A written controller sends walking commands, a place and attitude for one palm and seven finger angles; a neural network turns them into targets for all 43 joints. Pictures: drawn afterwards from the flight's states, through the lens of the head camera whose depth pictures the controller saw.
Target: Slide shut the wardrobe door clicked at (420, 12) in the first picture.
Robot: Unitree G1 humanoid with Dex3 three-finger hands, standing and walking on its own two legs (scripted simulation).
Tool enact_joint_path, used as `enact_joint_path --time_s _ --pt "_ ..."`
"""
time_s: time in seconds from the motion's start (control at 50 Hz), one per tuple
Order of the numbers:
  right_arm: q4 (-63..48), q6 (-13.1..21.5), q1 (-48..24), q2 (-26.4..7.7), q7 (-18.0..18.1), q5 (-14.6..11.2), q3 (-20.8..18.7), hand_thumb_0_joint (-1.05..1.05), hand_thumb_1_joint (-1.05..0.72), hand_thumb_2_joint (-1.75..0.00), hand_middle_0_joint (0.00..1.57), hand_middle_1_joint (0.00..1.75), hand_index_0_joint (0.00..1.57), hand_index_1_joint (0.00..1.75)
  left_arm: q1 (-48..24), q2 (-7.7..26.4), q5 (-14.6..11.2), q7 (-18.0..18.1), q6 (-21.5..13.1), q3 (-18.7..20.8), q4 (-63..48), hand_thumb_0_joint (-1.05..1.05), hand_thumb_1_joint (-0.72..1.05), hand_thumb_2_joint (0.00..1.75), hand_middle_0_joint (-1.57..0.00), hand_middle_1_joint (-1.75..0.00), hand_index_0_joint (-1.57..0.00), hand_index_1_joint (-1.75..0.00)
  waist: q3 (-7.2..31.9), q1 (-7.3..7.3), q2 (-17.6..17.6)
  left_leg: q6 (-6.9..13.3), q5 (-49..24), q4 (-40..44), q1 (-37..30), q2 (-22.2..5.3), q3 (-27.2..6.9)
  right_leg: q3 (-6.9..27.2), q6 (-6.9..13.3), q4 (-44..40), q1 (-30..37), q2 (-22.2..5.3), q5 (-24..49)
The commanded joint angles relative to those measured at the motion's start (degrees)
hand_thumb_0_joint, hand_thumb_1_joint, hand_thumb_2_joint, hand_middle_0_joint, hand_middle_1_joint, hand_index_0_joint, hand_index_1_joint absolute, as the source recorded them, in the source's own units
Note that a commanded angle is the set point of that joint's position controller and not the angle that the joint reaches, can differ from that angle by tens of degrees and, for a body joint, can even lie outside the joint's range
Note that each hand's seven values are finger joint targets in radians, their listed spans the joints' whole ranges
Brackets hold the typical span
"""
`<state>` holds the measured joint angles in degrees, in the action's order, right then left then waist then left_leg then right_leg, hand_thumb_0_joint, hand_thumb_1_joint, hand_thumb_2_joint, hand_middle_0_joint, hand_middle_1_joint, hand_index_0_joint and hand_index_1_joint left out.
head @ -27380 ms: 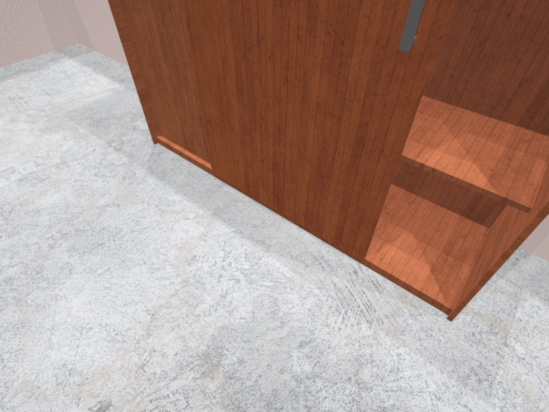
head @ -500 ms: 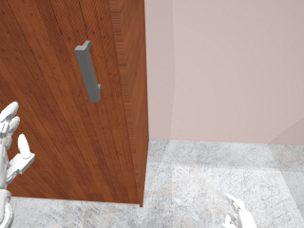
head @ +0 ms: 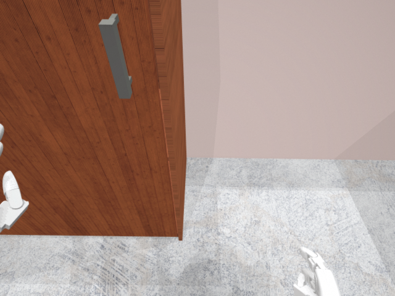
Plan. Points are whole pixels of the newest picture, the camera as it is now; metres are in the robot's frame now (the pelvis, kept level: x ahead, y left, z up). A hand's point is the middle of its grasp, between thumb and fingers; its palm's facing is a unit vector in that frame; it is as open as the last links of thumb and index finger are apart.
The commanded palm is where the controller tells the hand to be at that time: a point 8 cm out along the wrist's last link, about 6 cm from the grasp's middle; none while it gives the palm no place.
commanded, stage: step back with the hand held close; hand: left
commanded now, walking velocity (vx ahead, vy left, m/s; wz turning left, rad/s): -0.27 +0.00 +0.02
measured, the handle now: (120, 57) +0.48 +0.20 +0.25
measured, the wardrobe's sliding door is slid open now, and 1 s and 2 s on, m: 0.00 0.00 0.00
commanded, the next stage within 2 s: stop stepping back and stand still in 0.58 s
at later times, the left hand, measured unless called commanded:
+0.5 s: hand out of the picture +0.10 +0.26 +0.18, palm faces +0.53 -0.70 -0.47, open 7.4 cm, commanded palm +0.01 +0.30 +0.19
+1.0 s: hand out of the picture -0.01 +0.25 +0.18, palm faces +0.46 -0.77 -0.44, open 7.4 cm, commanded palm -0.07 +0.28 +0.19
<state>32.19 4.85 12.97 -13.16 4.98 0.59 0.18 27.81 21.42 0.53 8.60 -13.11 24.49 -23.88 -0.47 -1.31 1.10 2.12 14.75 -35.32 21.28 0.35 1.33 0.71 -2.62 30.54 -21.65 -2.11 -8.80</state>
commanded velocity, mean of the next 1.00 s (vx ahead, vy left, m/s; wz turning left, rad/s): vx -0.16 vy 0.00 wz -0.05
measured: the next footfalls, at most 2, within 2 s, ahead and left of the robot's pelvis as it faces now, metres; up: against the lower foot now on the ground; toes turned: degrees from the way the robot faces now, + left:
right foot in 0.62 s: -0.18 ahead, -0.12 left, +0.00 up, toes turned -2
left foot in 0.88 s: -0.18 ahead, +0.12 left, +0.00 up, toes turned +9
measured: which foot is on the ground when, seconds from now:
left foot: down 0.00-0.62, up 0.64-0.86, down 0.88-1.00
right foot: down 0.00-0.42, up 0.44-0.60, down 0.62-1.00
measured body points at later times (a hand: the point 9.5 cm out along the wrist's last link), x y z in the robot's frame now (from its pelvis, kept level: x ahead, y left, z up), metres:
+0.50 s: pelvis -0.09 -0.02 -0.01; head -0.08 +0.00 +0.44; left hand +0.07 +0.30 +0.21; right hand +0.09 -0.24 -0.09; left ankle +0.05 +0.11 -0.72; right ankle -0.03 -0.15 -0.70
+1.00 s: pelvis -0.20 -0.02 +0.01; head -0.22 +0.01 +0.46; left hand -0.04 +0.29 +0.20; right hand -0.02 -0.25 -0.04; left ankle -0.20 +0.08 -0.73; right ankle -0.17 -0.13 -0.72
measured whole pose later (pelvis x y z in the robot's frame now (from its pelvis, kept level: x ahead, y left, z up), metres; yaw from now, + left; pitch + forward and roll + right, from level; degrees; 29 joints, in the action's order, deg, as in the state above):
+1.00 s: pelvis -0.20 -0.02 +0.01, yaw +1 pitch +0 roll +1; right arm 33.1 8.8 13.0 -11.1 3.9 0.8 0.9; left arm 30.8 25.2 -1.0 8.9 -11.4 24.9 -27.2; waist 3.3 1.2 -4.7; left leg 1.4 14.5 -28.1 13.7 0.3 5.3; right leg 2.0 -0.7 35.3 -19.1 0.2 -17.2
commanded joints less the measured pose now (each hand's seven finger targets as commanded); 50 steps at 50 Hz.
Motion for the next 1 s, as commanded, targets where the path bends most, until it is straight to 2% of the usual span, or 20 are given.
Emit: enact_joint_path --time_s 0.0,0.14,0.24,0.28,0.36,0.4,0.42,0.48,0.54,0.56,0.58,0.6,0.62,0.66,0.72,0.8,0.86,0.9,0.94,0.98 --pt "-8.8 4.8 -4.5 -7.8 0.7 -0.1 -3.1 0.0 -0.9 -0.9 0.2 0.3 0.2 0.3 -7.2 12.3 0.3 1.7 -5.0 7.1 -13.8 0.0 0.9 0.9 -0.2 -0.3 -0.2 -0.3 2.7 0.84 2.9 2.0 22.4 14.0 13.9 -4.6 -7.0 4.0 2.7 -3.4 9.5 -0.6 -14.2" --pt "-9.0 7.8 -3.7 -7.7 0.2 0.1 -3.8 0.0 -0.9 -0.9 0.2 0.3 0.2 0.3 -2.3 11.8 1.6 1.6 -7.2 9.6 -13.6 0.0 0.9 0.9 -0.2 -0.3 -0.2 -0.3 7.0 -0.07 8.8 4.9 27.7 18.1 26.7 -9.8 -11.0 2.6 1.4 12.0 25.1 4.1 0.6" --pt "-6.3 7.9 -2.5 -6.4 -0.8 0.4 -3.5 0.0 -0.9 -0.9 0.2 0.3 0.2 0.3 -7.6 12.2 0.1 1.2 -7.2 7.4 -13.0 0.0 0.9 0.9 -0.2 -0.3 -0.2 -0.3 1.1 1.22 -6.3 -0.9 16.9 -3.0 7.2 -0.3 -2.9 16.9 7.3 -10.1 -4.8 -6.7 -15.4" --pt "-4.4 7.3 -2.1 -5.3 -1.1 0.5 -2.9 0.0 -0.9 -0.9 0.2 0.3 0.2 0.3 -8.6 12.3 -0.6 1.7 -6.8 6.1 -13.2 0.0 0.9 0.9 -0.2 -0.3 -0.2 -0.3 2.8 1.77 -9.3 -2.1 10.6 -8.8 -4.0 0.8 -1.2 15.3 8.4 -13.9 -14.1 -9.7 -19.7" --pt "-6.0 6.6 -3.5 -6.8 -0.2 -0.1 -3.1 0.0 -0.9 -0.9 0.2 0.3 0.2 0.3 -6.9 13.0 -1.2 1.9 -6.9 7.6 -14.1 0.0 0.9 0.9 -0.2 -0.3 -0.2 -0.3 3.5 1.66 0.8 0.8 18.6 8.2 4.0 -4.7 -9.2 6.2 3.4 -1.9 -7.5 -1.2 -19.7" --pt "-7.0 7.1 -5.9 -7.9 0.4 0.4 -3.5 0.0 -0.9 -0.9 0.2 0.3 0.2 0.3 -6.5 13.1 -0.1 2.0 -7.4 10.5 -14.4 0.0 0.9 0.9 -0.2 -0.3 -0.2 -0.3 5.0 0.19 15.8 6.8 36.1 25.5 26.8 -16.5 -22.4 0.6 0.9 22.8 14.1 7.1 -12.9" --pt "-6.8 7.5 -5.1 -6.9 0.2 0.9 -4.0 0.0 -0.9 -0.9 0.2 0.3 0.2 0.3 -7.2 13.5 0.4 1.9 -7.5 11.5 -15.3 0.0 0.9 0.9 -0.2 -0.3 -0.2 -0.3 7.3 0.11 15.3 8.5 32.1 28.1 28.9 -19.6 -23.9 0.1 0.8 33.1 18.0 8.5 -12.4" --pt "-5.7 9.7 -4.0 -6.6 -1.1 0.4 -5.9 0.0 -0.9 -0.9 0.2 0.3 0.2 0.3 -1.7 13.1 -1.4 1.7 -8.0 11.8 -16.8 0.0 0.9 0.9 -0.2 -0.3 -0.2 -0.3 13.0 -0.83 8.5 5.9 8.6 18.9 4.2 -17.2 -14.2 0.1 2.2 25.7 4.5 6.6 -19.7" --pt "-5.5 9.6 -5.1 -5.5 -1.8 -0.6 -4.8 0.0 -0.9 -0.9 0.2 0.3 0.2 0.3 5.1 10.4 -3.2 1.4 -6.2 8.8 -14.9 0.0 0.9 0.9 -0.2 -0.3 -0.2 -0.3 9.4 0.17 15.7 1.6 15.3 20.9 3.3 -16.0 -7.5 -3.5 4.1 9.8 5.5 5.8 -23.7" --pt "-5.3 9.5 -5.3 -5.6 -1.8 0.0 -4.3 0.0 -0.9 -0.9 0.2 0.3 0.2 0.3 2.1 11.0 -3.3 1.1 -6.3 8.7 -16.6 0.0 0.9 0.9 -0.2 -0.3 -0.2 -0.3 5.5 0.27 14.8 0.9 15.3 18.0 5.8 -15.0 -7.0 -1.5 4.9 0.5 5.5 4.5 -22.2" --pt "-4.1 9.3 -4.8 -4.9 -1.9 0.3 -3.9 0.0 -0.9 -0.9 0.2 0.3 0.2 0.3 -1.0 11.5 -3.1 0.9 -6.5 8.1 -16.2 0.0 0.9 0.9 -0.2 -0.3 -0.2 -0.3 3.3 0.41 6.6 -1.3 13.1 9.5 4.2 -11.3 -4.3 6.5 7.0 -10.3 1.2 -0.4 -20.7" --pt "-3.6 8.7 -4.2 -3.2 -1.9 0.2 -3.8 0.0 -0.9 -0.9 0.2 0.3 0.2 0.3 -5.8 13.3 -2.1 1.2 -6.5 7.2 -17.4 0.0 0.9 0.9 -0.2 -0.3 -0.2 -0.3 2.4 0.66 -9.3 -5.1 10.9 -7.5 2.8 -3.6 1.8 26.9 11.3 -19.9 -6.1 -12.8 -14.7" --pt "-3.0 8.7 -7.2 -3.6 -1.7 0.1 -3.2 0.0 -0.9 -0.9 0.2 0.3 0.2 0.3 -11.7 15.1 -1.2 2.0 -6.4 5.7 -16.6 0.0 0.9 0.9 -0.2 -0.3 -0.2 -0.3 -1.0 -0.82 -15.3 -6.4 12.2 -25.0 6.1 -0.5 0.7 32.5 13.7 -22.4 -10.5 -21.0 2.4" --pt "-2.6 9.7 -6.4 -3.6 -1.3 0.1 -3.1 0.0 -0.9 -0.9 0.2 0.3 0.2 0.3 -12.4 14.1 -0.4 1.7 -4.8 4.1 -14.8 0.0 0.9 0.9 -0.2 -0.3 -0.2 -0.3 5.1 -0.44 -15.7 -5.3 11.6 -28.6 10.4 -0.8 -3.4 19.1 10.3 -11.0 2.3 -14.5 31.1" --pt "-2.9 8.2 -6.4 -2.9 -0.3 0.4 -1.1 0.0 -0.9 -0.9 0.2 0.3 0.2 0.3 -9.0 12.5 -0.4 1.3 -3.0 4.9 -7.7 0.0 0.9 0.9 -0.2 -0.3 -0.2 -0.3 6.9 0.1 -8.2 -4.2 7.2 -14.5 4.9 -0.9 1.8 11.1 10.3 -4.1 8.1 -10.9 35.9" --pt "-4.0 7.7 -3.4 -4.4 -0.1 0.0 -1.7 0.0 -0.9 -0.9 0.2 0.3 0.2 0.3 -6.0 11.6 -1.2 1.8 -1.6 4.8 -8.9 0.0 0.9 0.9 -0.2 -0.3 -0.2 -0.3 10.9 0.85 -5.1 -1.9 -1.8 10.1 -8.2 0.2 3.0 9.9 7.1 -3.4 10.0 -7.4 19.8" --pt "-7.4 7.6 -4.0 -7.5 -0.5 -0.9 -3.1 0.0 -0.9 -0.9 0.2 0.3 0.2 0.3 -3.6 12.8 -1.5 1.9 -2.5 5.9 -17.4 0.0 0.9 0.9 -0.2 -0.3 -0.2 -0.3 13.0 -0.23 5.9 0.7 -19.0 13.9 -14.8 -10.8 -7.4 5.7 3.4 0.1 6.3 0.9 1.4" --pt "-7.9 7.2 -4.3 -6.5 -0.7 -0.9 -2.7 0.0 -0.9 -0.9 0.2 0.3 0.2 0.3 3.7 14.6 -2.6 1.7 -2.0 9.2 -15.1 0.0 0.9 0.9 -0.2 -0.3 -0.2 -0.3 13.2 0.23 6.5 0.8 -25.9 14.1 -15.5 -11.8 -7.6 2.0 3.0 4.0 4.7 3.0 2.1" --pt "-7.0 6.4 -4.5 -5.9 -0.9 0.4 -2.2 0.0 -0.9 -0.9 0.2 0.3 0.2 0.3 1.2 13.8 -2.1 1.3 -2.3 8.2 -17.8 0.0 0.9 0.9 -0.2 -0.3 -0.2 -0.3 7.0 1.22 12.8 0.3 -18.2 20.3 -7.9 -14.6 -10.8 -1.2 1.7 9.2 3.7 2.8 -11.4" --pt "-5.7 6.1 -4.4 -6.6 -1.0 0.4 -2.4 0.0 -0.9 -0.9 0.2 0.3 0.2 0.3 -1.4 11.1 -1.4 1.4 -2.0 6.1 -14.2 0.0 0.9 0.9 -0.2 -0.3 -0.2 -0.3 1.8 1.66 10.7 3.3 9.3 23.8 3.6 -16.1 -9.4 -2.0 2.1 10.0 8.2 2.2 -13.9"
